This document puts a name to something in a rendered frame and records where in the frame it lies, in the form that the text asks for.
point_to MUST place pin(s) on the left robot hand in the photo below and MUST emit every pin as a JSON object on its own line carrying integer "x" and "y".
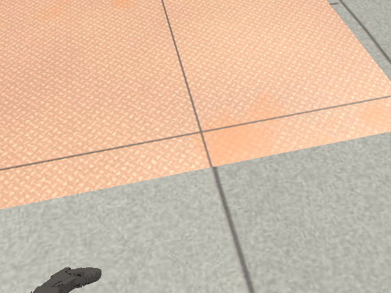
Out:
{"x": 68, "y": 279}

